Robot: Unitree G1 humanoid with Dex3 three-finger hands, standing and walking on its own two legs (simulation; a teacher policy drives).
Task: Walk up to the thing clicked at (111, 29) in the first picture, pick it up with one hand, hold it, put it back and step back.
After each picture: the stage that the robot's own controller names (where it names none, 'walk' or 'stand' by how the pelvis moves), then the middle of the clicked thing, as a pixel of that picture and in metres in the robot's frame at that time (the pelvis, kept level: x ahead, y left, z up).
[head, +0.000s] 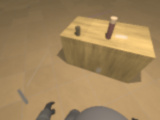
stand; (110, 29) +0.95 -0.16 +0.00
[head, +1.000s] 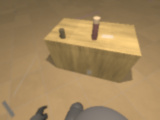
walk; (95, 29) +0.89 +0.07 +0.03
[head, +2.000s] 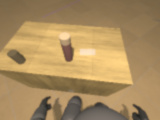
stand; (67, 49) +0.46 +0.23 +0.04
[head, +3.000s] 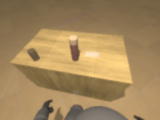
stand; (74, 49) +0.54 +0.20 +0.02
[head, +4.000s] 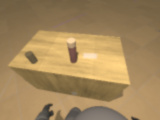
stand; (72, 51) +0.53 +0.20 +0.00
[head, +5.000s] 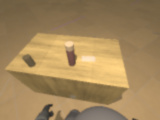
stand; (70, 55) +0.50 +0.21 +0.00
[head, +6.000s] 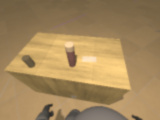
stand; (71, 55) +0.48 +0.21 +0.00
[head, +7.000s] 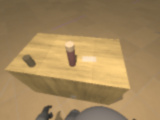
stand; (71, 55) +0.49 +0.21 +0.00
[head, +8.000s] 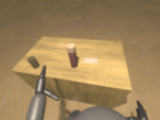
rise first; (72, 56) +0.50 +0.22 +0.00
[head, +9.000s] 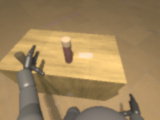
go down; (67, 51) +0.52 +0.21 +0.02
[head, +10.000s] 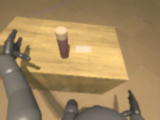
go down; (63, 45) +0.50 +0.21 +0.06
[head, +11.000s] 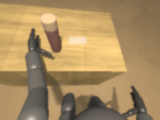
close in; (53, 37) +0.50 +0.22 +0.09
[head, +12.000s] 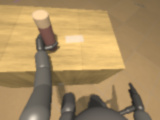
close; (47, 35) +0.51 +0.24 +0.10
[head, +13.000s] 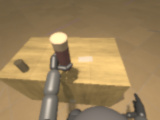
lift; (63, 55) +0.33 +0.17 +0.21
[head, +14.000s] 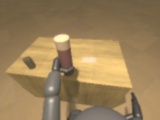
hold; (65, 58) +0.32 +0.18 +0.19
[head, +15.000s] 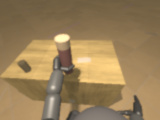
hold; (65, 57) +0.33 +0.16 +0.19
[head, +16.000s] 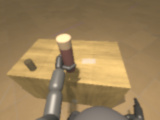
hold; (67, 56) +0.34 +0.17 +0.19
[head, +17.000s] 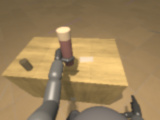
crouch; (66, 49) +0.40 +0.18 +0.18
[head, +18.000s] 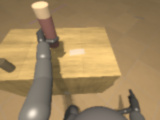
lower; (48, 29) +0.51 +0.24 +0.21
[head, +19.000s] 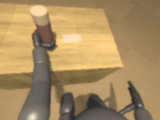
lower; (45, 32) +0.52 +0.23 +0.11
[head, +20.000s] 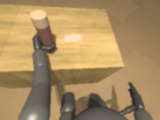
lower; (45, 35) +0.51 +0.24 +0.10
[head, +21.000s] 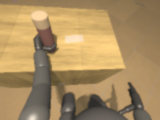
lower; (46, 36) +0.50 +0.24 +0.10
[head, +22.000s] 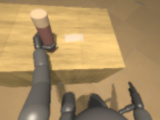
lower; (46, 34) +0.51 +0.24 +0.10
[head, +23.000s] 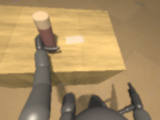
open; (47, 36) +0.50 +0.24 +0.10
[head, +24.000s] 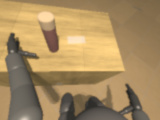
sink last; (50, 36) +0.50 +0.23 +0.08
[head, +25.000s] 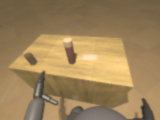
sink last; (70, 52) +0.51 +0.25 +0.05
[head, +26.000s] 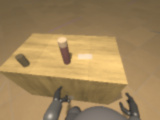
stand; (64, 52) +0.50 +0.25 +0.05
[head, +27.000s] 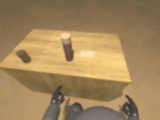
stand; (67, 49) +0.52 +0.23 +0.06
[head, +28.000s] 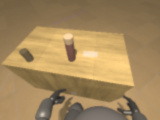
stand; (70, 49) +0.50 +0.21 +0.04
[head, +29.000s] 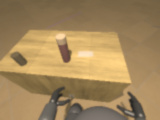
stand; (64, 49) +0.49 +0.24 +0.07
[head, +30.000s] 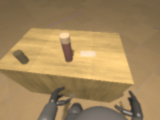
stand; (67, 49) +0.50 +0.22 +0.07
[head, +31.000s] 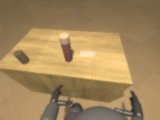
stand; (66, 49) +0.50 +0.23 +0.07
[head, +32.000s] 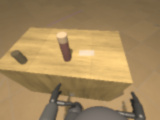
rise; (65, 48) +0.49 +0.24 +0.07
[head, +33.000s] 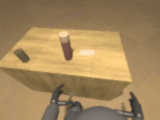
stand; (66, 47) +0.51 +0.24 +0.07
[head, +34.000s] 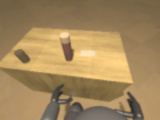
stand; (67, 48) +0.50 +0.23 +0.07
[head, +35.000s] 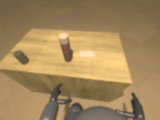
rise; (66, 49) +0.50 +0.23 +0.07
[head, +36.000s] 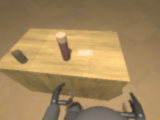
rise; (64, 48) +0.50 +0.25 +0.07
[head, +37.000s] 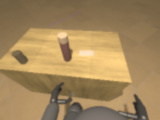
stand; (65, 48) +0.50 +0.24 +0.07
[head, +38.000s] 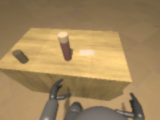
stand; (65, 48) +0.50 +0.24 +0.07
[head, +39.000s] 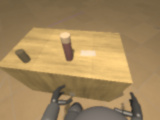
stand; (67, 48) +0.51 +0.23 +0.06
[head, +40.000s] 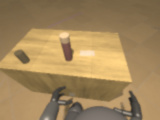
rise; (66, 48) +0.51 +0.23 +0.07
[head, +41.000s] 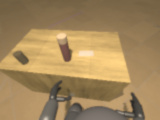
rise; (64, 49) +0.50 +0.25 +0.06
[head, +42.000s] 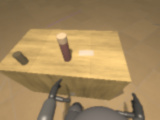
withdraw; (65, 49) +0.49 +0.26 +0.06
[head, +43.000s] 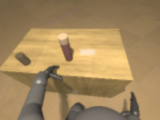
sink last; (66, 49) +0.51 +0.22 +0.05
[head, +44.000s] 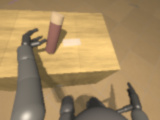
rise; (53, 34) +0.55 +0.20 +0.06
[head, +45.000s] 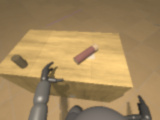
sink last; (86, 53) +0.56 +0.08 -0.04
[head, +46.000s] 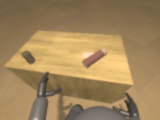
stand; (95, 57) +0.55 +0.02 -0.05
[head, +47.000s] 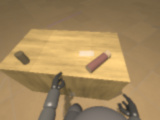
stand; (98, 60) +0.50 -0.03 -0.04
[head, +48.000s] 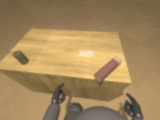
stand; (108, 68) +0.42 -0.10 -0.03
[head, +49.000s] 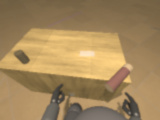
stand; (119, 76) +0.37 -0.18 -0.03
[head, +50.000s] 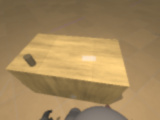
stand; (111, 113) +0.22 -0.26 -0.59
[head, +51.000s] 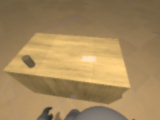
stand; out of the picture -0.24 -0.36 -0.75
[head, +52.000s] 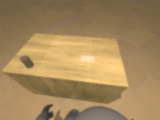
walk; out of the picture -0.23 -0.36 -0.75
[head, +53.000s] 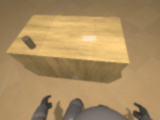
walk; out of the picture -0.09 -0.36 -0.72
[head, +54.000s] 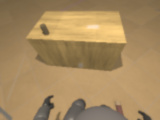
walk; (119, 112) +0.17 -0.37 -0.72
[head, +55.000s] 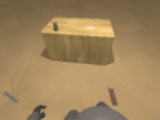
walk; (112, 94) +0.50 -0.36 -0.73
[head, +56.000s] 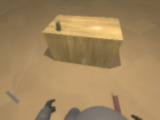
stand; (116, 102) +0.37 -0.38 -0.74
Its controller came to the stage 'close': yes
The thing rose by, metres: 0.20
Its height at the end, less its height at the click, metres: -0.74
